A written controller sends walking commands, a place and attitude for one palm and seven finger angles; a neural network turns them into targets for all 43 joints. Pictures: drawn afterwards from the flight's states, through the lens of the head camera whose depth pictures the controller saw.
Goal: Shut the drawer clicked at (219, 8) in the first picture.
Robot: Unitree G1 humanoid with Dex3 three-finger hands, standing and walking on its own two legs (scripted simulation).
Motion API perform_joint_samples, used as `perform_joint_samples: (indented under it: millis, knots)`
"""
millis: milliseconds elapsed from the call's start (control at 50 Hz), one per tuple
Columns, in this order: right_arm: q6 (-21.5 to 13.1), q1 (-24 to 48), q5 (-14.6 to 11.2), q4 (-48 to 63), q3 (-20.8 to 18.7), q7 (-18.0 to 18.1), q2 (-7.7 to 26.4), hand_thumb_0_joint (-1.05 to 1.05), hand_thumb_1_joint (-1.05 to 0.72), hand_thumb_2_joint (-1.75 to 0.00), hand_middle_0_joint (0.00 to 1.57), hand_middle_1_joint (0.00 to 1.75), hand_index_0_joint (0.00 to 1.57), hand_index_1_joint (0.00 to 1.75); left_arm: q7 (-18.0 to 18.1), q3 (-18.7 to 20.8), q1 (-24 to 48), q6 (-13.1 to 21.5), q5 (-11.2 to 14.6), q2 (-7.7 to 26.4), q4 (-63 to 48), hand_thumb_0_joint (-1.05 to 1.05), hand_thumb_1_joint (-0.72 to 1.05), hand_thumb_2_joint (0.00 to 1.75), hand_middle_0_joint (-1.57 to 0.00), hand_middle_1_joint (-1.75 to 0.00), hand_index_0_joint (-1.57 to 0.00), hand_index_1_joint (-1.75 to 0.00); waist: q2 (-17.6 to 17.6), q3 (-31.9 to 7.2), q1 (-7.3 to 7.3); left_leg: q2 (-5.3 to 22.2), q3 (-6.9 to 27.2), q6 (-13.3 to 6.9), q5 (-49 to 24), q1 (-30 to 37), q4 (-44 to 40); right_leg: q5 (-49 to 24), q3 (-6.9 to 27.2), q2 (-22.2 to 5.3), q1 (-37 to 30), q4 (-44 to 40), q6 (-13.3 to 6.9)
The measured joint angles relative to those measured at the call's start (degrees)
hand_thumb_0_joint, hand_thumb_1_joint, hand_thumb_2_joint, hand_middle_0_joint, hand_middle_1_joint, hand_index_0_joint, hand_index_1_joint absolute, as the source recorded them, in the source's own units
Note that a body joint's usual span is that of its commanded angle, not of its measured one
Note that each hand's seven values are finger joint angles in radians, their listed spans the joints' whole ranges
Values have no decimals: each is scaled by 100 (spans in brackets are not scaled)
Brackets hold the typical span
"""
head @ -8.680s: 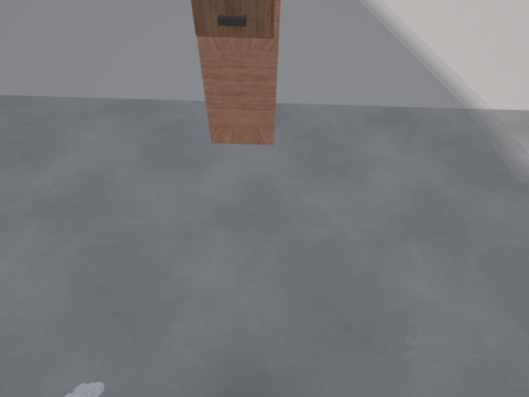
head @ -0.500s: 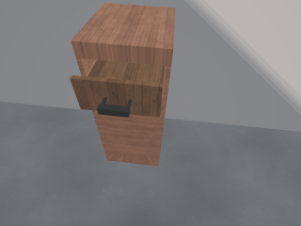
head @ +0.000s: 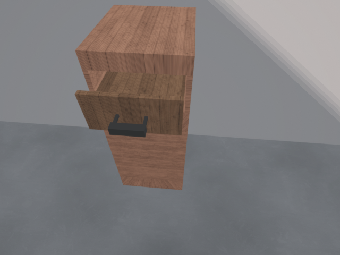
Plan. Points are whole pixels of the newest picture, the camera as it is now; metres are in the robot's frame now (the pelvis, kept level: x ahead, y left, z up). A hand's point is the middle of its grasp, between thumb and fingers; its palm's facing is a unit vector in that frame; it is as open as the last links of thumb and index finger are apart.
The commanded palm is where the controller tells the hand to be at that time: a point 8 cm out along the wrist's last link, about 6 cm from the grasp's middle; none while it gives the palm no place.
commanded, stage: come to a stop and stand still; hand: left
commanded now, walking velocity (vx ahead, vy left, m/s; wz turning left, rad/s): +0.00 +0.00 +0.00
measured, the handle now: (129, 123) +0.49 +0.16 +0.00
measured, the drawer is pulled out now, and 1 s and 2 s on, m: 0.13 0.13 0.13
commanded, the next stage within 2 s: look again from close up in 0.66 s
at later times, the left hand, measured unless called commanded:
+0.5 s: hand out of the picture +0.04 +0.17 -0.17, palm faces +0.02 -0.98 -0.21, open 7.3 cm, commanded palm none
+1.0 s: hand out of the picture +0.02 +0.14 -0.17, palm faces +0.03 -0.98 -0.18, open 7.4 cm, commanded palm none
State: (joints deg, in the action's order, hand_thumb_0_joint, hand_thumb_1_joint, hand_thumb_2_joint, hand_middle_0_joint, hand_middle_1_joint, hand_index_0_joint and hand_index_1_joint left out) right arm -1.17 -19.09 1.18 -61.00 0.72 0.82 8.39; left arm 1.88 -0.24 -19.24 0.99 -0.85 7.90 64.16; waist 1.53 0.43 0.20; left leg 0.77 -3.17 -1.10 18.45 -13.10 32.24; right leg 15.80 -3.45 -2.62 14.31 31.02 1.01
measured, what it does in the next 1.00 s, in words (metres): stands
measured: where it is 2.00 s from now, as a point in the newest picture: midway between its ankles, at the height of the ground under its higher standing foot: outside the picture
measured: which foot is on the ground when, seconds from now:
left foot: down 0.00-1.00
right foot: down 0.00-1.00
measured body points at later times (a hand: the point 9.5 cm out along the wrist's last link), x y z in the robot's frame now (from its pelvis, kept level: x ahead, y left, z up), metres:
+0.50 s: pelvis +0.03 -0.01 +0.01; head +0.04 -0.01 +0.46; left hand +0.04 +0.22 -0.15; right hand +0.02 -0.22 -0.16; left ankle -0.01 +0.10 -0.73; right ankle +0.01 -0.13 -0.73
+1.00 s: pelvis +0.03 -0.02 +0.01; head +0.05 -0.02 +0.46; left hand +0.02 +0.19 -0.15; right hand +0.02 -0.23 -0.16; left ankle -0.01 +0.10 -0.73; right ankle +0.01 -0.13 -0.73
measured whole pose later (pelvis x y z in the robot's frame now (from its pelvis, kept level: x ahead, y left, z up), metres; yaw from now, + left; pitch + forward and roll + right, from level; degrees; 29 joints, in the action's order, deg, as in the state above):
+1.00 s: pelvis +0.03 -0.02 +0.01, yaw +0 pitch -1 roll +0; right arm -1.2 -15.8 0.8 -66.4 1.3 1.6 7.6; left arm 2.0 -0.1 -16.6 1.0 -0.6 7.5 64.7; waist -0.1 2.8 -0.6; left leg 1.5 -3.3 0.7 16.4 -6.3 23.7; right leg 15.6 -3.6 -1.5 9.1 25.7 -0.2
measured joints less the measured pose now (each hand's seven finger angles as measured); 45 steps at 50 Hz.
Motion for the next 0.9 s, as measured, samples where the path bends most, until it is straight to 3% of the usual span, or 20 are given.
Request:
perform_joint_samples:
  millis: [300, 900]
  knots:
    - [-45, 260, -17, -301, 76, 44, 67, 2, -93, -90, 20, 30, 20, 30, 26, 22, 486, 10, 35, 88, -108, 1, 92, 90, -20, -30, -20, -30, -38, 141, -23, -109, -83, -3, -117, 510, -582, 43, 77, -83, -338, -256, 47]
    - [0, 364, -43, -529, 57, 77, -48, 1, -92, -90, 20, 30, 20, 30, 14, 9, 277, -2, 24, -30, 54, 1, 91, 90, -20, -30, -20, -30, -166, 248, -81, 57, -11, 161, -193, 681, -833, -10, -12, 92, -527, -520, -103]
